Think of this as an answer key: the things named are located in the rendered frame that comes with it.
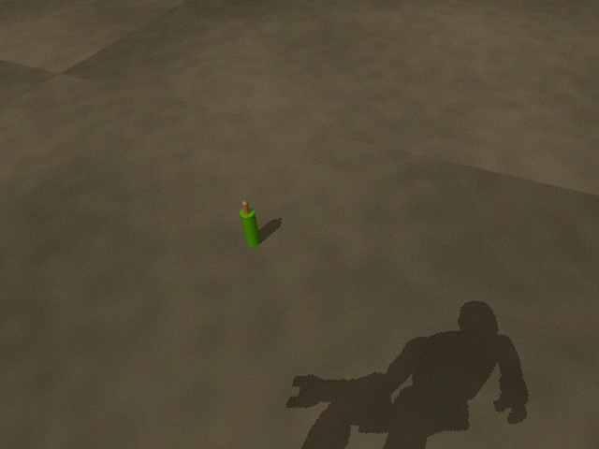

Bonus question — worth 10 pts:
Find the bottle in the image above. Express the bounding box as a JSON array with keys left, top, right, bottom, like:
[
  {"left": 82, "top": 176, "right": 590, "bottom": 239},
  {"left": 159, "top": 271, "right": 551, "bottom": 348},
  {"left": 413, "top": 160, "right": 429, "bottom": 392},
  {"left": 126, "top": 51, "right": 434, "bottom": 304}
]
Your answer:
[{"left": 240, "top": 201, "right": 260, "bottom": 247}]

